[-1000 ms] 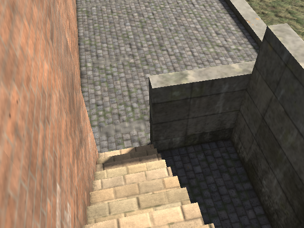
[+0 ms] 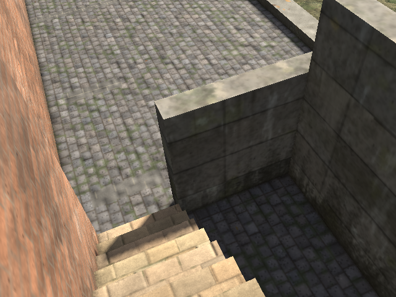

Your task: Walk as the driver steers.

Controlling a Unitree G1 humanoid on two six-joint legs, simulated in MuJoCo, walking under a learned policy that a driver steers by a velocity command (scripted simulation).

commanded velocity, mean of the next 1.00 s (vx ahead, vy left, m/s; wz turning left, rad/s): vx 0.50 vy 0.00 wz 0.38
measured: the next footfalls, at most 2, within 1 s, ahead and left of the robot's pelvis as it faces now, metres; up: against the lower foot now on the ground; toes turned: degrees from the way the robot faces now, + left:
left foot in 0.40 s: +0.25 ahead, +0.13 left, -0.22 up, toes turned +10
right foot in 0.94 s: +0.54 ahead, -0.02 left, -0.43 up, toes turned +26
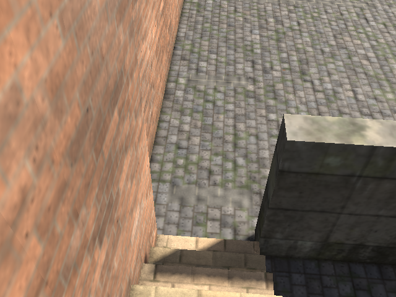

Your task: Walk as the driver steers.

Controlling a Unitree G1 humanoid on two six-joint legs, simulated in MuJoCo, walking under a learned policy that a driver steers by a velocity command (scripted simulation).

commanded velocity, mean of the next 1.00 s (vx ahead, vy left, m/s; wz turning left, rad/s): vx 0.50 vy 0.00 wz -0.17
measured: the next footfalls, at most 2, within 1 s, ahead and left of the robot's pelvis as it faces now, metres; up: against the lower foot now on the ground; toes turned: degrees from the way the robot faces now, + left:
left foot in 0.44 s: +0.30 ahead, +0.16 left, -0.22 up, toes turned +3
right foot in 0.98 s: +0.50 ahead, -0.10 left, -0.43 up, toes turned -10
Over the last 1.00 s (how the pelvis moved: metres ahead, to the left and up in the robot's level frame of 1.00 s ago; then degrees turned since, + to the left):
0.45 0.08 -0.42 23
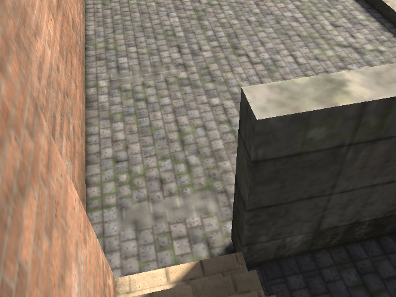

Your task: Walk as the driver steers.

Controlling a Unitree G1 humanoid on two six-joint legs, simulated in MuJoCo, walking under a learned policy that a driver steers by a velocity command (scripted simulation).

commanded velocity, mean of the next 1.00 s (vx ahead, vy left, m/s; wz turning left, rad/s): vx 0.50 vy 0.00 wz -0.17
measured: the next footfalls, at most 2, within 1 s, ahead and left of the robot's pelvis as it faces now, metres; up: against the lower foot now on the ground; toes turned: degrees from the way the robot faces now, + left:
left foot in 0.52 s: +0.30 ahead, +0.15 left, -0.22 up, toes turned -4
right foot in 1.00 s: +0.55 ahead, +0.00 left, -0.43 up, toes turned -4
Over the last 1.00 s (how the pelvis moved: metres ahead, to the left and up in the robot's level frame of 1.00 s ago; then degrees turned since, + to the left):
0.42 0.01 -0.42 -12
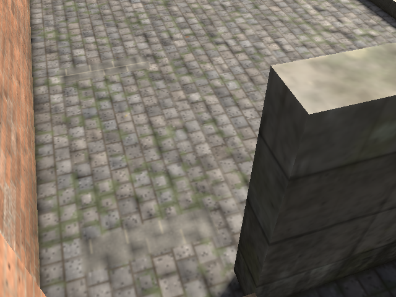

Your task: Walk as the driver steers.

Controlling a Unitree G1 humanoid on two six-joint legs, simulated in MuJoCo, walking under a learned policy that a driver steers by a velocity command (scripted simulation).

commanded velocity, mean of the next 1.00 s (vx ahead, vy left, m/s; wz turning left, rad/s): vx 0.50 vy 0.00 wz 0.00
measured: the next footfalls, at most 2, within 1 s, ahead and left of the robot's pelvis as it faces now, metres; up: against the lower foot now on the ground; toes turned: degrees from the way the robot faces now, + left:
left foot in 0.42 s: +0.26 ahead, +0.17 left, -0.22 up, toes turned +1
right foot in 0.86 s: +0.53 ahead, +0.00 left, -0.43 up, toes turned -2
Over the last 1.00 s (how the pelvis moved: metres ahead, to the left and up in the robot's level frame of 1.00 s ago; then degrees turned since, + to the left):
0.46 0.09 -0.41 -5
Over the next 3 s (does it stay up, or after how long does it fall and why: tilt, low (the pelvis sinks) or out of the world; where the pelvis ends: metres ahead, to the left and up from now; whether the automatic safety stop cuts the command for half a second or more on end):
stays up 1.38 0.14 -0.69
